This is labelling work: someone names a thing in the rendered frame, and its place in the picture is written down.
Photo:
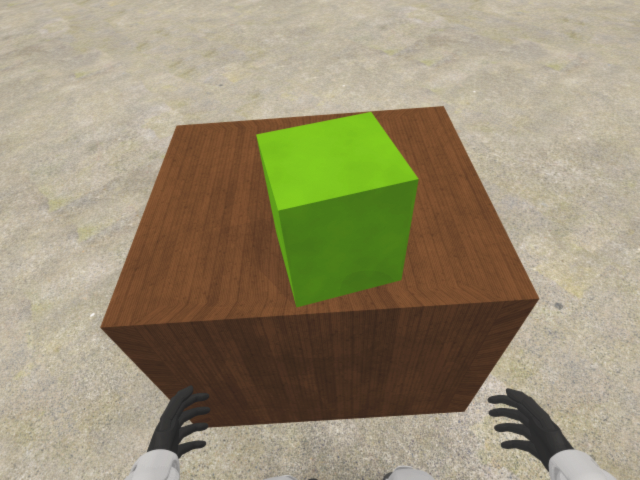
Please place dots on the right robot hand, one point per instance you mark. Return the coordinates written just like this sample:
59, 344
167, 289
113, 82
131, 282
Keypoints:
545, 437

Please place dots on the right robot forearm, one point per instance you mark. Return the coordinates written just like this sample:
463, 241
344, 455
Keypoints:
576, 465

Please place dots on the right robot shin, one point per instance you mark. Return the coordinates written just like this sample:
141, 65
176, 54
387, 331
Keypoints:
402, 467

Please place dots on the carton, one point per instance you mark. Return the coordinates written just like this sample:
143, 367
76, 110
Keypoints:
342, 198

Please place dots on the left robot forearm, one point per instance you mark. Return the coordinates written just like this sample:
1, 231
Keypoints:
157, 464

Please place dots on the pedestal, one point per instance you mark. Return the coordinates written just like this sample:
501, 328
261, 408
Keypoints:
204, 297

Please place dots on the left robot hand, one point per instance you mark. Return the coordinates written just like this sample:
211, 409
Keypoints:
169, 433

